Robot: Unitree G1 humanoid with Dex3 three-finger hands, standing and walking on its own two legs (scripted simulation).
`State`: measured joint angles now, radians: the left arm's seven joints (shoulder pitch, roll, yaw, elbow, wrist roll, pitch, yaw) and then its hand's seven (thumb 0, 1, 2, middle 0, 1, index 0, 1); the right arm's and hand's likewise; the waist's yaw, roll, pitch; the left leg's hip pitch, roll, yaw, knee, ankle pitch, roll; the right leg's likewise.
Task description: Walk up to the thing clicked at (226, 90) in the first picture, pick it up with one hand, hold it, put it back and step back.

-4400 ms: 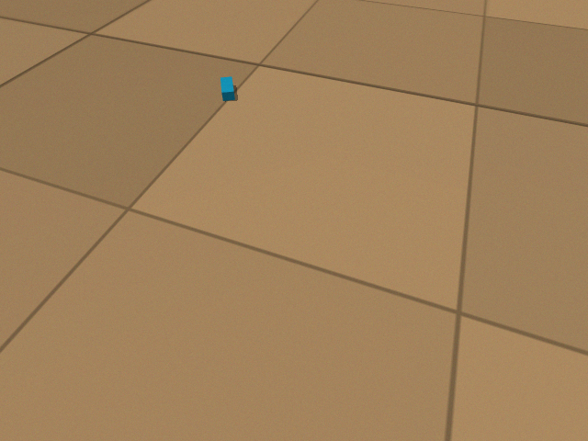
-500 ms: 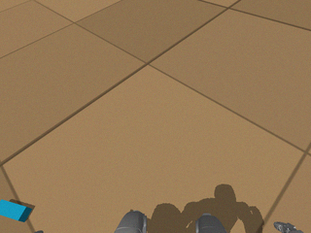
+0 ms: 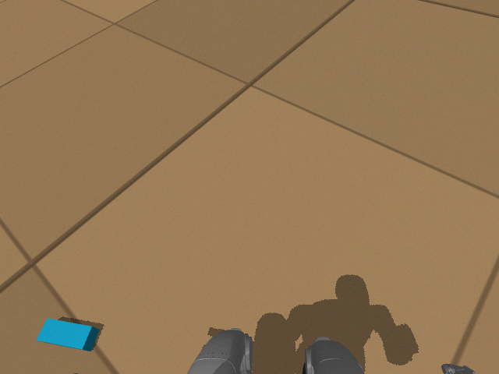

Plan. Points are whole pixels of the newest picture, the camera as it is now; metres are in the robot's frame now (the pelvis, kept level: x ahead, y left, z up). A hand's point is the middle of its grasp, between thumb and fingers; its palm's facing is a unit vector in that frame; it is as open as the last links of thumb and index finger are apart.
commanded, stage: walk up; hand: left
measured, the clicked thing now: (68, 334) +0.32 +0.76 -0.70
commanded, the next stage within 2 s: none
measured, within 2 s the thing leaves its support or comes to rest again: neither
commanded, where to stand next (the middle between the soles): -0.11 +0.59 m, yaw -13 degrees
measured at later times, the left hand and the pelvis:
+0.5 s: hand out of the picture +0.03 +0.54 -0.12, palm faces -0.11 -0.83 -0.55, open 7.4 cm; pelvis -0.06 +0.24 +0.00, yaw -4 degrees
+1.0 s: hand out of the picture -0.03 +0.82 -0.13, palm faces -0.08 -0.78 -0.62, open 7.4 cm; pelvis -0.14 +0.48 -0.01, yaw -5 degrees
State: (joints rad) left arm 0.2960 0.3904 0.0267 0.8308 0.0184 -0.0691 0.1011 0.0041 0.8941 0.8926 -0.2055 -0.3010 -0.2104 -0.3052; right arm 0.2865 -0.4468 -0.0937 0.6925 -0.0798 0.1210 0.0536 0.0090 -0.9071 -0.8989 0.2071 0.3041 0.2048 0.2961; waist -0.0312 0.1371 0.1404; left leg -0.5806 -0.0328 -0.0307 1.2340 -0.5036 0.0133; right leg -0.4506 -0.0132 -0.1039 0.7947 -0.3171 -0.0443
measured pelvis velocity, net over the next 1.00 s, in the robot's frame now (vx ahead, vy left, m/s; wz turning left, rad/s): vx -0.14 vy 0.48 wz -0.08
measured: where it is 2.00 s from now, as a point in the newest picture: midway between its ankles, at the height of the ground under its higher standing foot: outside the picture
